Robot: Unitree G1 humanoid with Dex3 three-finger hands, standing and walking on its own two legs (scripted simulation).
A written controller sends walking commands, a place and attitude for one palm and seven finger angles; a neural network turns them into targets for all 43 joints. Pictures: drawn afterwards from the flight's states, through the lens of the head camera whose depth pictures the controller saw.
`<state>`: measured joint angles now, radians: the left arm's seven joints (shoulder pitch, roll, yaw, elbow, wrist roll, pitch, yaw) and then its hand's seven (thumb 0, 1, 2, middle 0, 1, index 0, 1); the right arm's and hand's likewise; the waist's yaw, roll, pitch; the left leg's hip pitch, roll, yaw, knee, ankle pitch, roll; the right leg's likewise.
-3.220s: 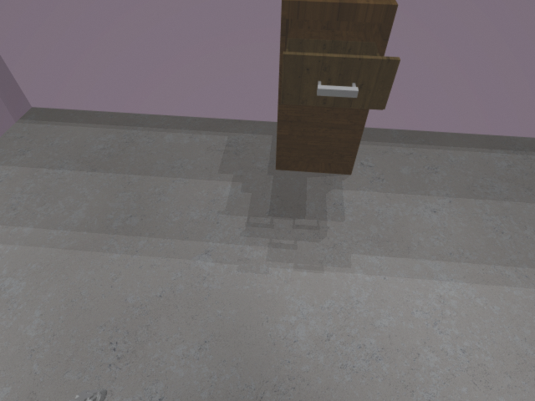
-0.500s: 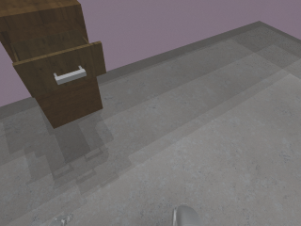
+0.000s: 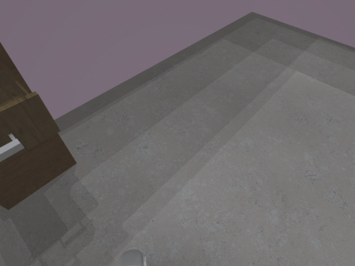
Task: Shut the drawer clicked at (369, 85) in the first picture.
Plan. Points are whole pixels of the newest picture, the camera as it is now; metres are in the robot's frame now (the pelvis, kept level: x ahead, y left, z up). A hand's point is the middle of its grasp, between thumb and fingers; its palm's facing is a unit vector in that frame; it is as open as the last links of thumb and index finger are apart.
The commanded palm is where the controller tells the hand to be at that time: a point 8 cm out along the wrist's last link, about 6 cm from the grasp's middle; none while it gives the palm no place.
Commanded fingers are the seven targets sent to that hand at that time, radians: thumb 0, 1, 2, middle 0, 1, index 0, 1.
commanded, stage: walk to a spot facing it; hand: left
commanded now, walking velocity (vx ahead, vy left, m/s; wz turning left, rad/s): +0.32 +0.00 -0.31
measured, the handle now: out of the picture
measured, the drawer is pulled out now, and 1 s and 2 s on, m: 0.30 0.30 0.30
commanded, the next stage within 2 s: turn to face it in 0.42 s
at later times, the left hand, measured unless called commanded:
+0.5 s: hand (104, 224) +0.25 +0.22 -0.17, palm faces -0.17 -0.98 -0.13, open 7.4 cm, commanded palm none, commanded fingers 0.00 0.90 0.90 -0.20 -0.30 -0.20 -0.30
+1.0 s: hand (126, 191) +0.35 +0.18 -0.18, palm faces -0.10 -0.99 -0.13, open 7.4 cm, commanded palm none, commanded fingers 0.00 0.90 0.90 -0.20 -0.30 -0.20 -0.30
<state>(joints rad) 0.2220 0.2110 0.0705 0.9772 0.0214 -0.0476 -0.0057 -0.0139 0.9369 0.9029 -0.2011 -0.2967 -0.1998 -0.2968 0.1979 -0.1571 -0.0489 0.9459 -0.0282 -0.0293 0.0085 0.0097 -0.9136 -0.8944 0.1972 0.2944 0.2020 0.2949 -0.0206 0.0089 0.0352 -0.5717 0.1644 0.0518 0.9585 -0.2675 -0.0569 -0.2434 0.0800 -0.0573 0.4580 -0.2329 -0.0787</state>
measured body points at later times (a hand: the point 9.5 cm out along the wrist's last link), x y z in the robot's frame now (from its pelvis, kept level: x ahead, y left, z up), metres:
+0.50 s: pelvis +0.16 +0.05 +0.01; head +0.20 +0.08 +0.45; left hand +0.26 +0.27 -0.16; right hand +0.12 -0.20 -0.12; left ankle +0.14 +0.14 -0.74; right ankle +0.19 -0.10 -0.66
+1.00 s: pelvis +0.21 +0.03 -0.01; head +0.23 +0.05 +0.43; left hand +0.36 +0.23 -0.17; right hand +0.21 -0.21 -0.16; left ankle +0.25 +0.13 -0.73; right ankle +0.22 -0.10 -0.74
